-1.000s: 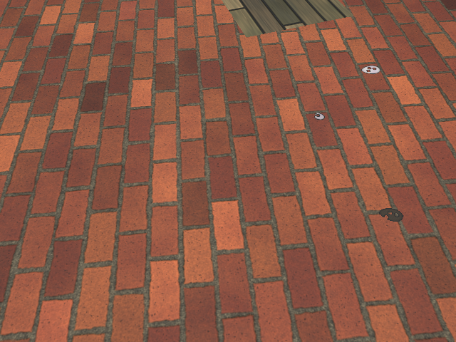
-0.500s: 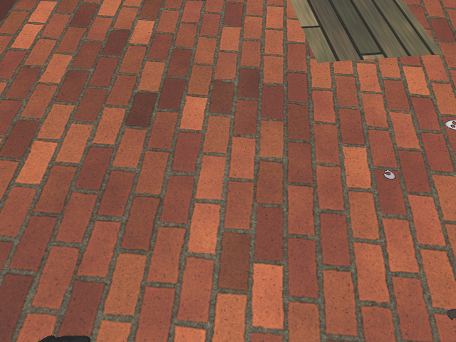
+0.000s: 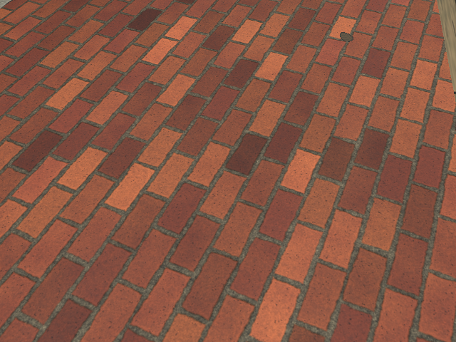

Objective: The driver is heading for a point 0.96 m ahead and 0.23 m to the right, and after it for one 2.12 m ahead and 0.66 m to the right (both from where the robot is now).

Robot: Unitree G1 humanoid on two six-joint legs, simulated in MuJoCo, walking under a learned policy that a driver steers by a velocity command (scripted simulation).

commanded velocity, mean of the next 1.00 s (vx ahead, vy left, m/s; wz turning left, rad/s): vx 0.50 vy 0.00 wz -0.39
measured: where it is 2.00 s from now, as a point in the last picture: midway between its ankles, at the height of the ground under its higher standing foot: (337, 223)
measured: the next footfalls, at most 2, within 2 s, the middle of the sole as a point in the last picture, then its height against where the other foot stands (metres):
left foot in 0.18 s outside the picture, level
right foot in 0.70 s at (310, 336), level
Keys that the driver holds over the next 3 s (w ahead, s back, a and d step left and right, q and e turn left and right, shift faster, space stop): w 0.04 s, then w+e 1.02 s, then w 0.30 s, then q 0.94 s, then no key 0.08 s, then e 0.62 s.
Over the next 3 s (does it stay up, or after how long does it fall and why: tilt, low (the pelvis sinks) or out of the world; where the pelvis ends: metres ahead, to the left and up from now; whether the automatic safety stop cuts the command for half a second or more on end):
stays up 0.87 -0.25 -0.01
